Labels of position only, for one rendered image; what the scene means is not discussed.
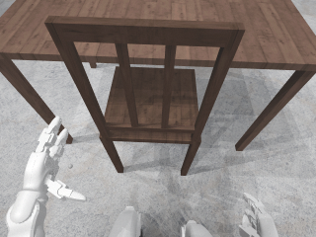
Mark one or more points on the robot thigh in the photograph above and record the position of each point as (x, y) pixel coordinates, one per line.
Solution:
(127, 224)
(194, 230)

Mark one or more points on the robot right hand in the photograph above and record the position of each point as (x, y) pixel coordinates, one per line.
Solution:
(262, 223)

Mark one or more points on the robot left thigh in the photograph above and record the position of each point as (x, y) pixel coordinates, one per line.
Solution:
(127, 224)

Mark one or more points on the robot left hand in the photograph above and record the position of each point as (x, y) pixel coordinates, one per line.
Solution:
(45, 159)

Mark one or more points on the chair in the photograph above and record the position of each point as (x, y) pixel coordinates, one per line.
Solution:
(148, 104)

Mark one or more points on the robot left forearm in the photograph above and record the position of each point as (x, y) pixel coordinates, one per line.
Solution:
(25, 217)

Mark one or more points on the table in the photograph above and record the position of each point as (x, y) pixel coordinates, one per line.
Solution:
(276, 38)

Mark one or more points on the robot right thigh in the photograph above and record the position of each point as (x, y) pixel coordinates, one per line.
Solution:
(194, 230)

